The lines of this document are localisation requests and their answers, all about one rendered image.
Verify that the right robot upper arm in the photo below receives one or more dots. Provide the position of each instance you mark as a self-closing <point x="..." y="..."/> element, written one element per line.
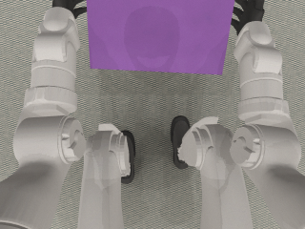
<point x="269" y="156"/>

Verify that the right robot forearm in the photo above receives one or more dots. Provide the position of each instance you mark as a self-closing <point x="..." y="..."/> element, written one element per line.
<point x="260" y="78"/>

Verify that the left robot forearm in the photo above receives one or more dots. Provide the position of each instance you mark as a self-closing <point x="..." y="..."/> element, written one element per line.
<point x="53" y="68"/>

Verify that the left robot shin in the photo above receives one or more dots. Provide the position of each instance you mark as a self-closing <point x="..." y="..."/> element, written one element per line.
<point x="106" y="127"/>

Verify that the left robot upper arm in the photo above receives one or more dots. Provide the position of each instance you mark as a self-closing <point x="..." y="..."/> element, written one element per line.
<point x="45" y="148"/>

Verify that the carton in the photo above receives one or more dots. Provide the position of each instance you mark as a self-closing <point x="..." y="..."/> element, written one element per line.
<point x="165" y="36"/>

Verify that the robot right foot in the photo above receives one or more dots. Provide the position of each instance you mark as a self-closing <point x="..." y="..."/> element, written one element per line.
<point x="179" y="127"/>

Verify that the left robot hand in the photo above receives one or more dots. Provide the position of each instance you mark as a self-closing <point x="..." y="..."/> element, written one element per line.
<point x="69" y="5"/>

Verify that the right robot hand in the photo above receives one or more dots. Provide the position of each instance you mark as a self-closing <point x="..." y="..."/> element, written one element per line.
<point x="252" y="11"/>

